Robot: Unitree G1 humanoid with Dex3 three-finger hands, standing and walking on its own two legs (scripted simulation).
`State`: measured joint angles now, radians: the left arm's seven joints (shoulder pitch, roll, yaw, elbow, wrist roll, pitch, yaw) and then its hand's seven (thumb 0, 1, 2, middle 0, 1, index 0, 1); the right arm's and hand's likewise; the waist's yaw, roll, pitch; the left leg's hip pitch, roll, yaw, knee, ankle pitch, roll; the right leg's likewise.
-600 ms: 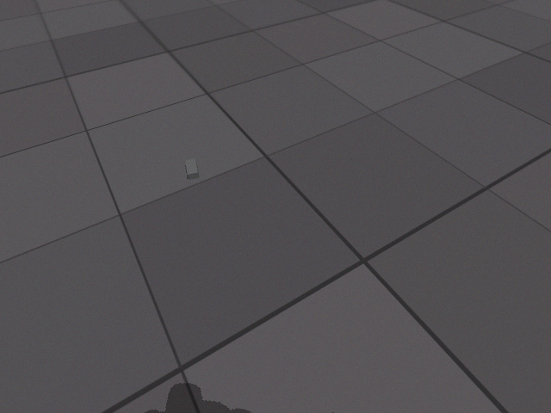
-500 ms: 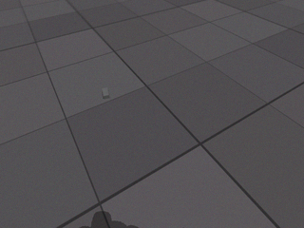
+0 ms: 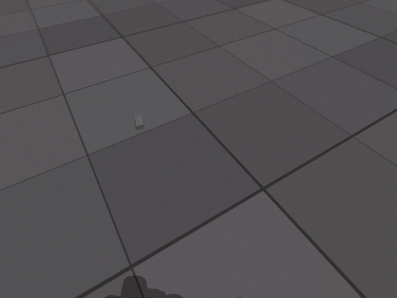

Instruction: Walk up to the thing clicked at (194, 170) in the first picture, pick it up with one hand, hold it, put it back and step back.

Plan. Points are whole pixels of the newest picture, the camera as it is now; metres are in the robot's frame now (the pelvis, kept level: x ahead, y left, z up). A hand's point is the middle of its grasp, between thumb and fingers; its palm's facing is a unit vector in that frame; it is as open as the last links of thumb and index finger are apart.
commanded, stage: stand
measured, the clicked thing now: (139, 122) +1.45 +0.47 -0.76
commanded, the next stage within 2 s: walk up in 0.52 s
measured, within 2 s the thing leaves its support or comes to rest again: neither
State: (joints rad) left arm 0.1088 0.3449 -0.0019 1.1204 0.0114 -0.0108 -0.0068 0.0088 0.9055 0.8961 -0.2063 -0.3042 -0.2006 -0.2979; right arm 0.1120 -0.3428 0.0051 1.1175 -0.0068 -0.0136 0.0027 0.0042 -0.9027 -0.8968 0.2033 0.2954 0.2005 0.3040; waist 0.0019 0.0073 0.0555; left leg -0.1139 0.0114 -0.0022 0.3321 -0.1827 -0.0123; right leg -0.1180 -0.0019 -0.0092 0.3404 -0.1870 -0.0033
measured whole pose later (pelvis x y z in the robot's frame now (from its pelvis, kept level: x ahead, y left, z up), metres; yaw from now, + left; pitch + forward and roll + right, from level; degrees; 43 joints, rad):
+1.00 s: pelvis -0.01 -0.01 -0.04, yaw +20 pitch -2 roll +3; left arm 0.14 0.42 0.07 0.74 0.04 0.05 -0.06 0.01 0.90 0.90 -0.21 -0.30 -0.20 -0.30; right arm 0.30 -0.42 -0.09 0.75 -0.03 0.00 0.02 0.00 -0.90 -0.90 0.20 0.30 0.20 0.30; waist 0.00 -0.10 0.13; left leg -0.34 -0.01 0.05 0.70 -0.33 0.00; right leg -0.33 -0.18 -0.18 0.90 -0.50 -0.01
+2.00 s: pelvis +0.00 -0.05 -0.03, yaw +54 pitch -3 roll +0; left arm 0.27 0.37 0.04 0.85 0.04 -0.03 -0.01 0.01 0.90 0.90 -0.21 -0.30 -0.20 -0.30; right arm 0.21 -0.41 -0.04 0.83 0.00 0.02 -0.01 0.01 -0.90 -0.90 0.21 0.30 0.20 0.30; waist 0.04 0.03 0.11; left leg -0.44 -0.05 -0.06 0.98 -0.52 0.02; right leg -0.32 -0.09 -0.07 0.73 -0.36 0.00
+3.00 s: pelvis +0.01 -0.04 +0.00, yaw +57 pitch -3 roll +0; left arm 0.07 0.36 0.01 1.13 0.01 -0.01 -0.01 0.01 0.91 0.90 -0.21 -0.30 -0.20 -0.30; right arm 0.08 -0.35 0.00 1.13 0.00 -0.02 0.01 0.00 -0.90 -0.90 0.20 0.30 0.20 0.30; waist 0.00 0.00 0.05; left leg -0.15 0.00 -0.04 0.38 -0.18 -0.01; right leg -0.11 -0.03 -0.04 0.36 -0.20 0.02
